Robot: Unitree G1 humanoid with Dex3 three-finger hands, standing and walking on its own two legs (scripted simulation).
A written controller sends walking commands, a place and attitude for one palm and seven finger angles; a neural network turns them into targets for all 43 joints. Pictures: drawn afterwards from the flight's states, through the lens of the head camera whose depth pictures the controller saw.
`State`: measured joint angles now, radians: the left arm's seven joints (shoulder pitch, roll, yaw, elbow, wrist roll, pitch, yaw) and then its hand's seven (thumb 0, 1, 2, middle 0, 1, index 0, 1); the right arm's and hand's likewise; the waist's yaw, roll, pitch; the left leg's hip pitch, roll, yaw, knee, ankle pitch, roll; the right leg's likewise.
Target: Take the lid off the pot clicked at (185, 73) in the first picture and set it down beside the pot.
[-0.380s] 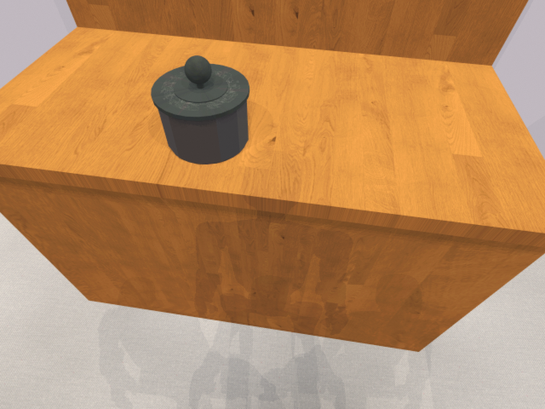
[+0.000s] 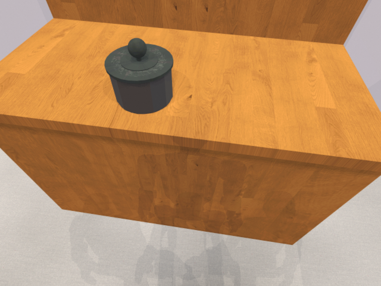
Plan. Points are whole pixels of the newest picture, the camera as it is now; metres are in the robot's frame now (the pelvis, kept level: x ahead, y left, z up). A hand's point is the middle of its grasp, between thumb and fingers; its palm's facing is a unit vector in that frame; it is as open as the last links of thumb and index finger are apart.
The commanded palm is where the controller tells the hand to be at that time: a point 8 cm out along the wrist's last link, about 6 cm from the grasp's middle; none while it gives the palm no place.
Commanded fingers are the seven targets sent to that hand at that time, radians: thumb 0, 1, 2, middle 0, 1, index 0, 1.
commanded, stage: look at it before walking up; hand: left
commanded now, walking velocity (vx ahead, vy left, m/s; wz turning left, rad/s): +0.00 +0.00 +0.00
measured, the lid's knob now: (137, 48) +0.63 +0.18 +0.17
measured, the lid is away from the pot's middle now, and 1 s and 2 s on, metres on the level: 0.00 0.00 0.00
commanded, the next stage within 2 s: take the last steps up to it in 0.28 s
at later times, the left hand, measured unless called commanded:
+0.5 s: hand out of the picture +0.01 +0.17 -0.17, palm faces +0.03 -0.98 -0.19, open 7.4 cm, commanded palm none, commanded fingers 0.00 0.90 0.90 -0.20 -0.30 -0.20 -0.30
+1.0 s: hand (115, 282) +0.15 +0.19 -0.17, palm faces +0.03 -0.98 -0.22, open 7.4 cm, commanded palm none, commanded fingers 0.00 0.90 0.90 -0.20 -0.30 -0.20 -0.30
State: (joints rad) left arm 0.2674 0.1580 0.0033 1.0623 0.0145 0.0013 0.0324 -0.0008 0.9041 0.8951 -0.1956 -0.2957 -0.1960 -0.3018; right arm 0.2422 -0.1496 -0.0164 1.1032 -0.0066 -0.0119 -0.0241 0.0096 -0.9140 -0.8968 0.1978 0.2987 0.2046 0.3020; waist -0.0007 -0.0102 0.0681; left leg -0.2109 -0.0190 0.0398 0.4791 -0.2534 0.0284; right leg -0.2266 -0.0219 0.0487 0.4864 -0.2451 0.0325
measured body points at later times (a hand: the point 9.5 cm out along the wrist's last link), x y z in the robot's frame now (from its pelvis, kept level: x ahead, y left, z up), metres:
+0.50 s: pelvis +0.00 -0.01 +0.00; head +0.03 +0.00 +0.45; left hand +0.01 +0.22 -0.16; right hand +0.01 -0.23 -0.16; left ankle +0.00 +0.10 -0.74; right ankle +0.01 -0.14 -0.74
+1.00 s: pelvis +0.08 +0.01 -0.01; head +0.12 +0.01 +0.44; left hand +0.15 +0.24 -0.15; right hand +0.02 -0.19 -0.16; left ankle +0.00 +0.10 -0.74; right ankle +0.11 -0.10 -0.74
